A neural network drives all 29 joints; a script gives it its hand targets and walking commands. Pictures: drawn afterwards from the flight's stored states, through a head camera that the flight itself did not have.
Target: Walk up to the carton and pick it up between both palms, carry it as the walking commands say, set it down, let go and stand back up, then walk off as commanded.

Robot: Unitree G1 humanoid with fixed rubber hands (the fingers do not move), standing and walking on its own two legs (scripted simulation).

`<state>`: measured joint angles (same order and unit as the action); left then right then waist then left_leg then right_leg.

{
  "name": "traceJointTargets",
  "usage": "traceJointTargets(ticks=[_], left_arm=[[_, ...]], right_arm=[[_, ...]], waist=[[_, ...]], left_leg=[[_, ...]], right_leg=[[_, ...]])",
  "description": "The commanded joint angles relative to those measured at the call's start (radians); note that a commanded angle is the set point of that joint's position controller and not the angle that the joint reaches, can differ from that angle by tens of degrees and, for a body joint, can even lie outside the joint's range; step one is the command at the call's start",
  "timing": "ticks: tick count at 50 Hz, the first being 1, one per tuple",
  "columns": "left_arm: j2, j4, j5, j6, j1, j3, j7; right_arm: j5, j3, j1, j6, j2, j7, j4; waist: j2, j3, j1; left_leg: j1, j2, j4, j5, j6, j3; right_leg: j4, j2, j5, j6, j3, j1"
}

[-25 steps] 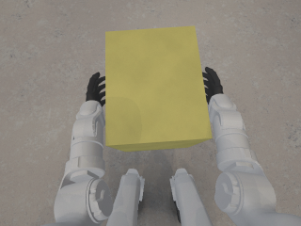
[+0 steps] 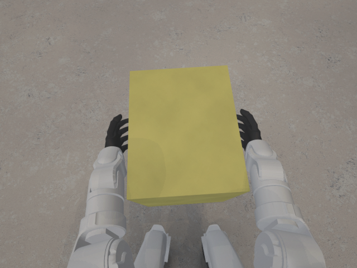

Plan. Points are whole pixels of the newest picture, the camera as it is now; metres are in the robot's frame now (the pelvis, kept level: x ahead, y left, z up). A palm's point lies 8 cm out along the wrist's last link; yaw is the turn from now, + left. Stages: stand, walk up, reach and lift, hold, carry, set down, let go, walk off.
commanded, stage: reach and lift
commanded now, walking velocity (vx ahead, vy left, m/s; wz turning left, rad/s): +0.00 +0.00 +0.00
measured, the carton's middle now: (182, 145) +0.42 +0.01 -0.11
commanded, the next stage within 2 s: none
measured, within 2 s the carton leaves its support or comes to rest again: neither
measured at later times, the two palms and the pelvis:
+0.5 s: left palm (102, 147) +0.36 +0.17 +0.03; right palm (263, 140) +0.37 -0.15 +0.02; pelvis +0.02 +0.00 +0.06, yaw +0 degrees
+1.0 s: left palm (84, 144) +0.34 +0.17 +0.10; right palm (278, 135) +0.36 -0.15 +0.09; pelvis +0.04 +0.00 +0.10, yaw +0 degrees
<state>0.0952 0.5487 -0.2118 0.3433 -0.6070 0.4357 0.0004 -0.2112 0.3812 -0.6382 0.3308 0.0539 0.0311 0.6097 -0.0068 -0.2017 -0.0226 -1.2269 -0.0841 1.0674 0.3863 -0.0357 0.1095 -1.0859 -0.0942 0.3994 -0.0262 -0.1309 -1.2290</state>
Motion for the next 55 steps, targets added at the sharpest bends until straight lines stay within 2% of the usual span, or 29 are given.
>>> traceJointTargets(ticks=[1, 32, 46, 55], left_arm=[[0.985, 0.028, 0.117, -0.012, -0.511, -0.574, 0.245], [0.971, -0.045, 0.104, 0.05, -0.269, -0.624, 0.26], [0.953, -0.12, 0.119, 0.124, -0.191, -0.658, 0.254], [0.943, -0.202, 0.139, 0.196, -0.159, -0.697, 0.25]], right_arm=[[0.113, -0.529, -0.494, -0.013, 0.993, 0.225, 0.011], [0.104, -0.588, -0.262, 0.043, 0.989, 0.246, -0.078], [0.114, -0.616, -0.173, 0.12, 0.97, 0.245, -0.155], [0.134, -0.65, -0.145, 0.189, 0.954, 0.25, -0.243]], waist=[[-0.015, -0.668, -0.006], [-0.006, -0.394, -0.003], [0.005, -0.254, 0.006], [0.006, -0.161, 0.006]], left_leg=[[0.446, -0.051, -0.132, -0.313, 0.013, -0.098], [0.847, -0.029, -0.474, -0.403, 0.012, -0.067], [1.021, -0.019, -0.617, -0.457, 0.008, -0.058], [1.123, -0.015, -0.686, -0.449, 0.011, -0.05]], right_leg=[[0.152, -0.044, -0.302, 0.006, 0.091, 0.425], [0.5, -0.016, -0.384, 0.015, 0.063, 0.815], [0.649, -0.002, -0.44, 0.016, 0.064, 1.007], [0.713, 0.0, -0.411, 0.023, 0.069, 1.071]])
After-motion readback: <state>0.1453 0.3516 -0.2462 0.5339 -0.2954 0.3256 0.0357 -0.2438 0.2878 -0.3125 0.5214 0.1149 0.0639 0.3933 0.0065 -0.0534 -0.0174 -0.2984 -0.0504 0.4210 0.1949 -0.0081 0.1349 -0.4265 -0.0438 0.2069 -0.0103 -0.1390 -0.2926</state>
